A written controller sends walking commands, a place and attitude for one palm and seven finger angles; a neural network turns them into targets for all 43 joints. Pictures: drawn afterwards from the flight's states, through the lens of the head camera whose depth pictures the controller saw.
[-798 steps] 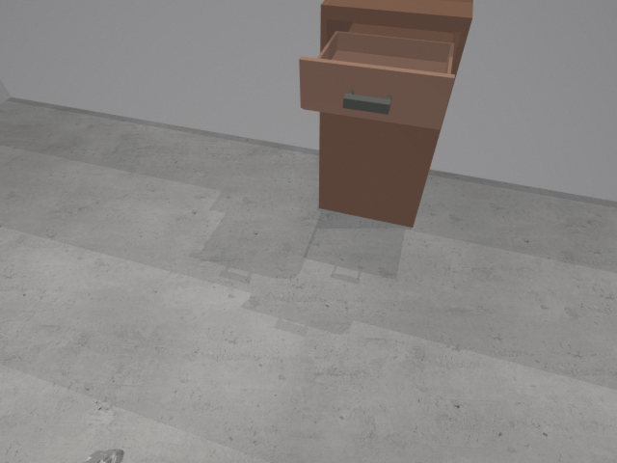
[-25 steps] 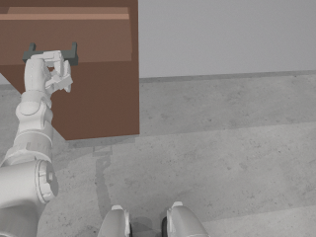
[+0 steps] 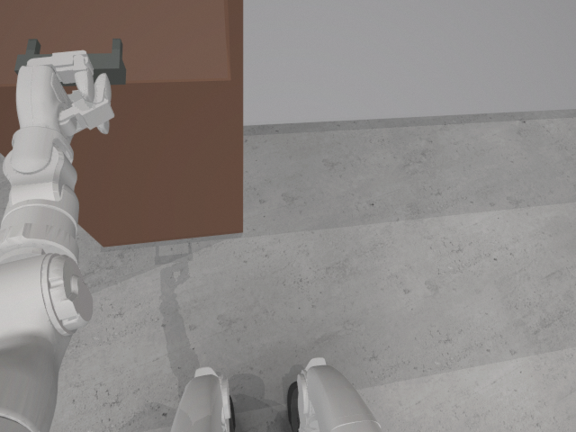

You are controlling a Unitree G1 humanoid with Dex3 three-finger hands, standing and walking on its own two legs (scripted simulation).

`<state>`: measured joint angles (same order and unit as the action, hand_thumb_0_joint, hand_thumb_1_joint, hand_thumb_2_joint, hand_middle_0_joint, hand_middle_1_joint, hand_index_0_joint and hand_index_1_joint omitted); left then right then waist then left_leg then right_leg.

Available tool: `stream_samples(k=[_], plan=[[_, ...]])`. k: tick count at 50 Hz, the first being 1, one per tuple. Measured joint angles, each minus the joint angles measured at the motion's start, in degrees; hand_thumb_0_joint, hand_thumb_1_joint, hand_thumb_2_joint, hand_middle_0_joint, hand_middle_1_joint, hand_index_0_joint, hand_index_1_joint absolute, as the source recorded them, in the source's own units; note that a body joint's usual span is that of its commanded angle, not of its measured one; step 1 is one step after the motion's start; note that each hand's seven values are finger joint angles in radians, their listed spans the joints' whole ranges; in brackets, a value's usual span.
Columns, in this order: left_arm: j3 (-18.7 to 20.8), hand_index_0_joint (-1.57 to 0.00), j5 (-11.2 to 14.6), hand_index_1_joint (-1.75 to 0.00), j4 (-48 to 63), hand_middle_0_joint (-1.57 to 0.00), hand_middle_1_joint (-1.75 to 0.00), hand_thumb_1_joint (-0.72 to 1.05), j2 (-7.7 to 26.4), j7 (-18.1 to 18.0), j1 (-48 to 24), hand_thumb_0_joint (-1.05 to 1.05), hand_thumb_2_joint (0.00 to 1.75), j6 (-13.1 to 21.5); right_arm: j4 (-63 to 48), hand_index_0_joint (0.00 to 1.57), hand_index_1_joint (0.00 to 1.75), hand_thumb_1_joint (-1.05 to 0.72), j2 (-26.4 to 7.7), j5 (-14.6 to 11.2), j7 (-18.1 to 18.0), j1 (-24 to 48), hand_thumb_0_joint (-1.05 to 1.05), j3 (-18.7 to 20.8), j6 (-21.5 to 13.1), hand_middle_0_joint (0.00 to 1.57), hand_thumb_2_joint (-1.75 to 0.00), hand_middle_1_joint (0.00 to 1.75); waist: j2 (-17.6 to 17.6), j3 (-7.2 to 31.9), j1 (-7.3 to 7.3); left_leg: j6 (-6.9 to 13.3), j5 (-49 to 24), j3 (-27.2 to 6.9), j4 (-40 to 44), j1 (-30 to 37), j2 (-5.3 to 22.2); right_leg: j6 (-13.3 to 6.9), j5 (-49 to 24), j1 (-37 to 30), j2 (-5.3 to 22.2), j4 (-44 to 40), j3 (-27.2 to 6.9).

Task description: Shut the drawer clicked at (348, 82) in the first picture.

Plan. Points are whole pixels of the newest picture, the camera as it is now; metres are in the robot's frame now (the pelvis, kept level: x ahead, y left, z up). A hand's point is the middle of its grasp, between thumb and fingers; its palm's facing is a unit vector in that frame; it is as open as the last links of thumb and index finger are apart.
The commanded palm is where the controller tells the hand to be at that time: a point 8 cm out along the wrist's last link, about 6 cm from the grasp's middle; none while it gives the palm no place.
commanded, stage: push the drawer shut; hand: left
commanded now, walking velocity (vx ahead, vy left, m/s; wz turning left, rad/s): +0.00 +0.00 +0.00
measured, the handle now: (75, 57) +0.61 +0.23 +0.07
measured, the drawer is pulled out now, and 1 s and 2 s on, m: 0.00 0.00 0.00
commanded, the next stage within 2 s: pull the fist back off the drawer in 0.24 s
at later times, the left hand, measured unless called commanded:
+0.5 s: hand (94, 96) +0.54 +0.20 +0.08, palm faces +0.04 -1.00 -0.05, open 3.3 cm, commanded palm +0.56 +0.22 +0.08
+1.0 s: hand (107, 103) +0.53 +0.18 +0.07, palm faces +0.05 -1.00 -0.02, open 3.0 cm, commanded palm +0.51 +0.22 +0.08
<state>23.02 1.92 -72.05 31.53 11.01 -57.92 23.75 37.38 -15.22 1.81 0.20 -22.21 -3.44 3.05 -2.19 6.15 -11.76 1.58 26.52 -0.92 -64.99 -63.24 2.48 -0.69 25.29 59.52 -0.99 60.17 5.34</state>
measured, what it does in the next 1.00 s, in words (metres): stands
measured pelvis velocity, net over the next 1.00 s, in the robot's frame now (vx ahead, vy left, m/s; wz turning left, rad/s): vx -0.01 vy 0.00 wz -0.01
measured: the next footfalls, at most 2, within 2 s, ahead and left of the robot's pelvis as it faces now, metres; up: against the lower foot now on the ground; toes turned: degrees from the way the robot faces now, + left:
none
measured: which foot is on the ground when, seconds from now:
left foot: down 0.00-1.00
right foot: down 0.00-1.00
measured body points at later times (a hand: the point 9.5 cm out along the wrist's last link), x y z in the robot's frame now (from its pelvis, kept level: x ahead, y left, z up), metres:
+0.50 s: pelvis -0.02 +0.00 -0.01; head +0.14 +0.04 +0.41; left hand +0.53 +0.25 +0.08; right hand -0.04 -0.26 -0.11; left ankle +0.03 +0.10 -0.65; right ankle +0.03 -0.12 -0.65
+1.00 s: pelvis -0.01 +0.00 +0.00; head +0.14 +0.03 +0.42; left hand +0.52 +0.24 +0.08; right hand -0.01 -0.25 -0.11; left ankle +0.03 +0.10 -0.65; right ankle +0.03 -0.12 -0.65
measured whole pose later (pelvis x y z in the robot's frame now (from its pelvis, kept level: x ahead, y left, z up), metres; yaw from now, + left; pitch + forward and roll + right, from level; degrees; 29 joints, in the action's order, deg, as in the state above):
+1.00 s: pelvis -0.01 +0.00 +0.00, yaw -1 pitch +24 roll -4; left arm 22.2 3.1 -66.7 29.5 8.5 -55.5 21.6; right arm 35.9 -15.0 1.7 1.3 -22.5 -3.4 2.4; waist -2.2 6.1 -11.6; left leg 2.0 26.0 -0.2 -64.7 -63.3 2.7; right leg -0.4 24.3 59.9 -1.3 59.6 4.5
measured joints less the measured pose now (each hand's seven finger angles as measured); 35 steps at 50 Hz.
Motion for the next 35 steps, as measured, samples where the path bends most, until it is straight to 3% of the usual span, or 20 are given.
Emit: stream_samples(k=[19,35], plan=[[-3.9,-1.4,0.2,-1.6,-3.4,-1.4,-1.6,0.53,4.9,0.0,-6.8,0.02,0.9,-3.1,1.0,0.21,0.3,-0.9,-0.9,-0.2,-1.4,0.8,0.0,-1.6,-3.9,0.21,-0.9,0.3,0.0,-0.1,-1.96,0.0,-1.4,-1.5,-2.3,-5.3,-0.2,-0.1,-1.3,4.3,0.1,1.4,1.5],[-3.0,-1.4,-0.9,-1.6,-2.8,-1.4,-1.6,0.55,3.9,-1.0,-7.4,0.01,0.9,-3.3,0.5,0.21,0.3,-0.9,-0.5,0.6,-0.1,-1.0,0.0,-1.3,-3.8,0.21,-0.9,0.3,0.0,-0.2,-1.73,0.3,-1.6,-1.3,-2.6,-5.9,-0.5,0.1,-1.5,5.0,0.4,1.9,1.2]])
